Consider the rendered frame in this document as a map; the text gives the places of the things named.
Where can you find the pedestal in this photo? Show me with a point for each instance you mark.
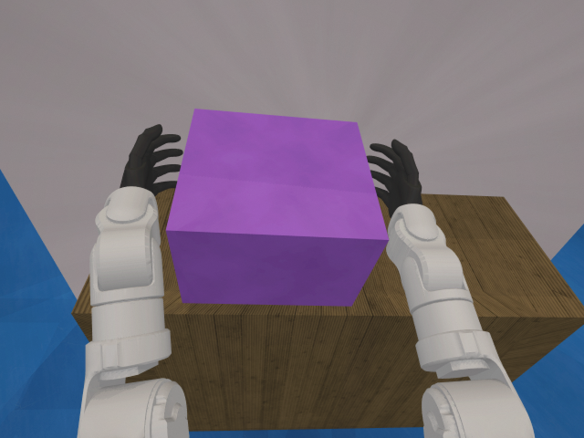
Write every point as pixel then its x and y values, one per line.
pixel 283 367

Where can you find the robot right upper arm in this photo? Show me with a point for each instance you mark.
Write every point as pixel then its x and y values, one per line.
pixel 473 409

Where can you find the robot right forearm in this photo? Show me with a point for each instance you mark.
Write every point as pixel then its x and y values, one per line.
pixel 451 340

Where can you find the robot left forearm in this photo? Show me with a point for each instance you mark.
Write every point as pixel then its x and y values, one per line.
pixel 126 290

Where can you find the robot left upper arm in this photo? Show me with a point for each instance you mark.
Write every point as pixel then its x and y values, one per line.
pixel 143 409

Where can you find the robot right hand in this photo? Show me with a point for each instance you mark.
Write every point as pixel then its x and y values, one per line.
pixel 404 186

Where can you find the robot left hand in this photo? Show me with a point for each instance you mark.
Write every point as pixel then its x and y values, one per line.
pixel 139 170

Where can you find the carton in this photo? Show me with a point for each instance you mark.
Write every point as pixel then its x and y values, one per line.
pixel 274 210

